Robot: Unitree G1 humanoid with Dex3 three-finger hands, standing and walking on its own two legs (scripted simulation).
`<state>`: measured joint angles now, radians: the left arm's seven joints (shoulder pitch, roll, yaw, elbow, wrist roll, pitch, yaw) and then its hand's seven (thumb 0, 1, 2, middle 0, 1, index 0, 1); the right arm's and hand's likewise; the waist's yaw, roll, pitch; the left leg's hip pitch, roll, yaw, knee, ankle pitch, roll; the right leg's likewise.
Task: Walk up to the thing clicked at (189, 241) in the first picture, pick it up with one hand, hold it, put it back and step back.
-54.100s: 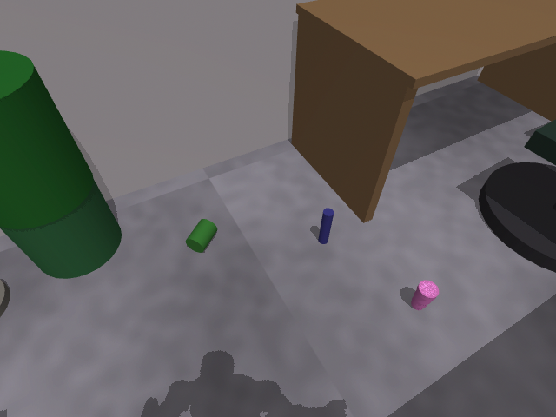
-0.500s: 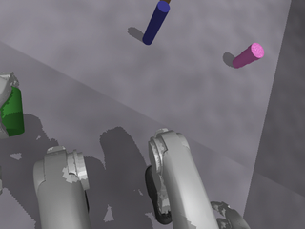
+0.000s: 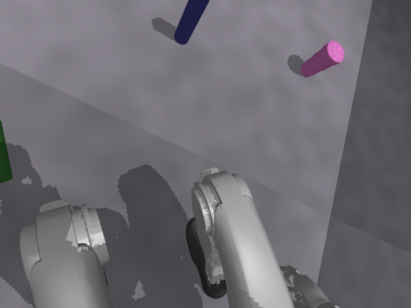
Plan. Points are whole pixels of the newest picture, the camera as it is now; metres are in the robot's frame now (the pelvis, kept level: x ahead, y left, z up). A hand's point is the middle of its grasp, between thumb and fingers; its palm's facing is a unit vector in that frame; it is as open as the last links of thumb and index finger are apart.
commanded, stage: rest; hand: left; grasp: from above
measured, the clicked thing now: out of the picture +0.42 +0.33 -0.26
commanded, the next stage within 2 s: open in 0.36 s
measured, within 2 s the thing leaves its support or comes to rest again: rests again in 1.44 s
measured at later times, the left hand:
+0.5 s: hand out of the picture +0.43 +0.33 -0.21, palm faces -0.46 -0.12 -0.88, open 14.2 cm
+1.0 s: hand out of the picture +0.43 +0.33 -0.23, palm faces -0.45 -0.11 -0.88, open 14.4 cm
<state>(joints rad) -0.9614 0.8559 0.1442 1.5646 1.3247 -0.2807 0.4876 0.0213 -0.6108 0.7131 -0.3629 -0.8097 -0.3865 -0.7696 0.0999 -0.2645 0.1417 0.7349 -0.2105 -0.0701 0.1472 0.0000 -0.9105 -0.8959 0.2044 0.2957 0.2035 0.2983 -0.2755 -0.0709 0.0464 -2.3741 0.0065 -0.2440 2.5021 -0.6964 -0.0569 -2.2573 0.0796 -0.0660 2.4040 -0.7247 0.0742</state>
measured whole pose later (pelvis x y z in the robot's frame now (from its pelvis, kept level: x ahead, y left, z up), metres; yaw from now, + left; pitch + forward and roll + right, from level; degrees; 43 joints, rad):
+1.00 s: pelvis -0.01 +0.01 -0.01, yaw -3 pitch +28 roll -13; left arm -1.00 0.94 0.10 1.71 1.33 -0.27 0.59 0.01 -0.61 1.03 -0.06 -1.05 -0.06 -1.05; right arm 0.09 -0.29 0.22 0.73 -0.27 -0.15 0.19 0.00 -0.90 -0.90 0.20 0.30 0.20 0.30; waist -0.32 -0.11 0.08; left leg -2.37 0.01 -0.28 2.55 -0.70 -0.04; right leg -2.23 0.10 -0.10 2.40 -0.71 0.08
